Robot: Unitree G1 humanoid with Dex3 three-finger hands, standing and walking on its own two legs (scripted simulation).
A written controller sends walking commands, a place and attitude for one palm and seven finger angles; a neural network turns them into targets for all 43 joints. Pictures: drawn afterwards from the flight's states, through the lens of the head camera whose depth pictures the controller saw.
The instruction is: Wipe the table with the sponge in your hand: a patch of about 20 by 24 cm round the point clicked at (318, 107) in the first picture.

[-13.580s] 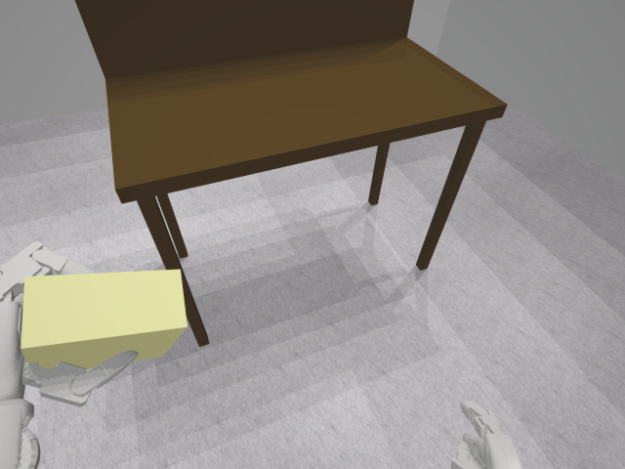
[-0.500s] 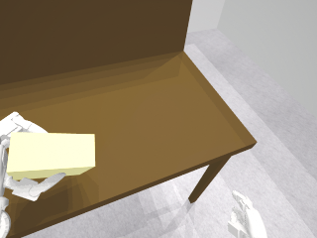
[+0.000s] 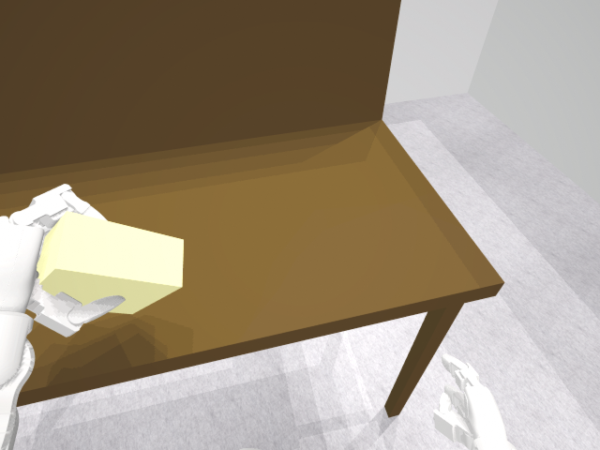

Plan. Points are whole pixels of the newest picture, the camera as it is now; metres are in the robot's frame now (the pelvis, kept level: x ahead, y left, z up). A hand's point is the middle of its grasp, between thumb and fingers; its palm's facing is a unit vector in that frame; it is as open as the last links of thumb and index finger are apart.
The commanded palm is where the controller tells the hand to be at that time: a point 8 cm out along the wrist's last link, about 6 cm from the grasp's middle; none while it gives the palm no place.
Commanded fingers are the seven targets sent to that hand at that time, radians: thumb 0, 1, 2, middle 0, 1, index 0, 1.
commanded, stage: turn the palm down, sponge in hand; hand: left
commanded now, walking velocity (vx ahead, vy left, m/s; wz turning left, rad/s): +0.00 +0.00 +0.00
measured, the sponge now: (123, 273) +0.25 +0.25 +0.14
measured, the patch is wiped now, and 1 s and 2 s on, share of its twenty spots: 0.00 0.00 0.00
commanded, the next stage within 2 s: move the sponge above the wiping area in 1.72 s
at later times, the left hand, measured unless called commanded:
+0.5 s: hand (90, 262) +0.24 +0.27 +0.17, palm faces +0.22 -0.42 -0.88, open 10.1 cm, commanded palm +0.21 +0.29 +0.22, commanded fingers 0.00 0.10 1.30 -1.20 -1.60 -1.20 -1.60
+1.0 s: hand (69, 253) +0.25 +0.30 +0.17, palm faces +0.18 -0.22 -0.96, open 10.0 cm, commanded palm +0.21 +0.30 +0.24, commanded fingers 0.00 0.10 1.30 -1.20 -1.60 -1.20 -1.60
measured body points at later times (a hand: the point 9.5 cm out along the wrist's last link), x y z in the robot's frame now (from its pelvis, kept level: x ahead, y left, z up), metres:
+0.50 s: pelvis +0.02 -0.01 +0.00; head +0.02 -0.05 +0.45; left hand +0.22 +0.29 +0.22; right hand +0.22 -0.25 -0.09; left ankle +0.08 +0.15 -0.72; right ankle -0.01 -0.11 -0.72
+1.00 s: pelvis +0.01 +0.02 +0.01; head +0.00 -0.01 +0.46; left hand +0.23 +0.31 +0.23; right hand +0.26 -0.17 -0.06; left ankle +0.08 +0.15 -0.72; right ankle -0.01 -0.11 -0.72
